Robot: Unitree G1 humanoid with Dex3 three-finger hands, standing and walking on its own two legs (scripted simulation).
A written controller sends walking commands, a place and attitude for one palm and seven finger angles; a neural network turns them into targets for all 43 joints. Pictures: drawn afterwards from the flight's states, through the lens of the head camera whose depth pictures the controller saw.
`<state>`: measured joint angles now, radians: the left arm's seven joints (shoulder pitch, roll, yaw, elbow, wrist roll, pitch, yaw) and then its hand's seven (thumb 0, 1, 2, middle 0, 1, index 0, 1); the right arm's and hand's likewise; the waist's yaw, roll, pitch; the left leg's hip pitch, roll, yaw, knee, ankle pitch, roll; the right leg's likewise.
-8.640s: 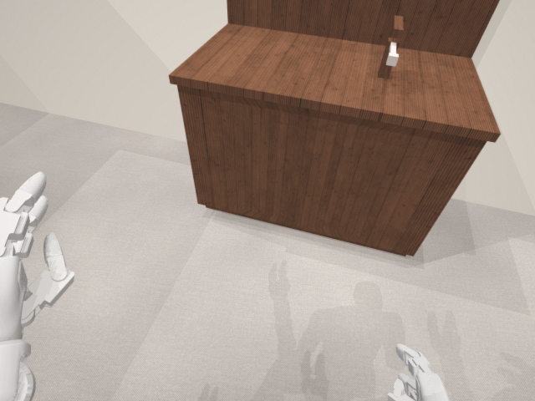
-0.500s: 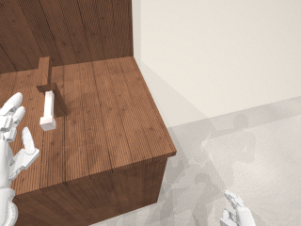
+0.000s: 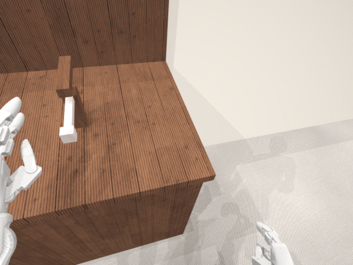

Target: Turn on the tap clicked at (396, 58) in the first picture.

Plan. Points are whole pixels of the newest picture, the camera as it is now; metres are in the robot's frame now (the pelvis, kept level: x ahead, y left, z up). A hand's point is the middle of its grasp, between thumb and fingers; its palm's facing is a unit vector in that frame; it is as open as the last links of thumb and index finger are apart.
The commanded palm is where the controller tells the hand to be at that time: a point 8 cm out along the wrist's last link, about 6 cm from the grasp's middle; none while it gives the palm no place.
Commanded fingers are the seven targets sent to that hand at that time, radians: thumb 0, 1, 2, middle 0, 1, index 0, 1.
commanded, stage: come to a stop and stand still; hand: left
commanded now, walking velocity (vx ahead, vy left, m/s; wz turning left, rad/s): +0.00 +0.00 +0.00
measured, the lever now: (68, 134) +0.34 +0.28 +0.09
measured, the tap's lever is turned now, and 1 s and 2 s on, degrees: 0 0 0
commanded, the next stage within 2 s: look again from close up in 0.46 s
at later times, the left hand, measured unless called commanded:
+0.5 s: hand (36, 166) +0.22 +0.26 +0.16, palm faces +0.40 -0.86 -0.31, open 7.4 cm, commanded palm +0.16 +0.29 +0.18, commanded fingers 0.00 0.90 0.90 -0.20 -0.30 -0.20 -0.30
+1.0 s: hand (38, 159) +0.23 +0.26 +0.17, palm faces +0.40 -0.82 -0.42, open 7.4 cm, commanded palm +0.16 +0.29 +0.18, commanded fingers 0.00 0.90 0.90 -0.20 -0.30 -0.20 -0.30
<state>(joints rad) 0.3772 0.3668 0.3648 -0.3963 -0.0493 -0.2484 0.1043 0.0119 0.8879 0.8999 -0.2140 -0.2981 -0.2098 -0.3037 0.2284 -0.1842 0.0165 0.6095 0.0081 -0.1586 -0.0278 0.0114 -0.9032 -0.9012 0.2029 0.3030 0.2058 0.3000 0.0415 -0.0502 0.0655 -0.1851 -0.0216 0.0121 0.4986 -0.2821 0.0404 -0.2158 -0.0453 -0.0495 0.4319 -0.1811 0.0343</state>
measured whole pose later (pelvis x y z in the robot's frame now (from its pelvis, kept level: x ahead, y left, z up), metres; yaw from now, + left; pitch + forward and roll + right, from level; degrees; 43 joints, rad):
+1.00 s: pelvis +0.00 +0.00 +0.00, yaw +2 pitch -2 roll -1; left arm 0.29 0.44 0.34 -0.41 0.00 -0.22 0.09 0.01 0.89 0.90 -0.21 -0.30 -0.21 -0.30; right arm 0.24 -0.20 0.03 0.55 0.01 -0.12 -0.07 0.01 -0.90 -0.90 0.20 0.30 0.20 0.30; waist 0.05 -0.04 0.08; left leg -0.20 -0.03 -0.01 0.51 -0.28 0.04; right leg -0.21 -0.03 -0.04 0.45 -0.20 0.03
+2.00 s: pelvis +0.02 -0.04 -0.02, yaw +4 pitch +2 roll +0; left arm 0.48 0.29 0.31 -0.46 -0.19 -0.07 0.09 0.01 0.90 0.90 -0.21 -0.30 -0.20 -0.30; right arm 0.23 -0.25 0.00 0.65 0.04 -0.23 -0.07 0.01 -0.90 -0.90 0.20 0.30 0.20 0.30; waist 0.08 0.03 -0.07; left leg -0.34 -0.01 -0.06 0.70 -0.39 -0.01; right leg -0.36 -0.01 -0.07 0.69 -0.36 -0.03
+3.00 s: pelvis +0.01 -0.06 -0.02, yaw +4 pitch +0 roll +0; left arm 0.52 0.22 0.22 -0.55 -0.23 0.15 0.19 0.01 0.90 0.90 -0.20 -0.30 -0.20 -0.30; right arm 0.21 -0.24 0.03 0.65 0.05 -0.23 -0.09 0.01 -0.90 -0.90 0.20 0.30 0.21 0.30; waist 0.08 0.06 -0.07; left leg -0.30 0.00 -0.09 0.66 -0.36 -0.03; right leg -0.32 0.01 -0.10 0.66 -0.34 -0.05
